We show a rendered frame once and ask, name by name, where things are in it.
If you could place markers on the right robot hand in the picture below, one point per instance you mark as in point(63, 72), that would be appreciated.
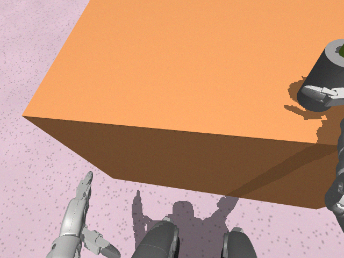
point(333, 97)

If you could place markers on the left robot hand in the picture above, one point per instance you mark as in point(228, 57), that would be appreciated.
point(74, 222)

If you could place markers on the right robot arm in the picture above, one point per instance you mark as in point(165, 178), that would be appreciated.
point(334, 197)

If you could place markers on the left robot arm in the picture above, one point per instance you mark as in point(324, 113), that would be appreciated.
point(67, 246)

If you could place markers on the bottle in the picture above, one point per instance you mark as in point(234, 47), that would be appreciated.
point(327, 72)

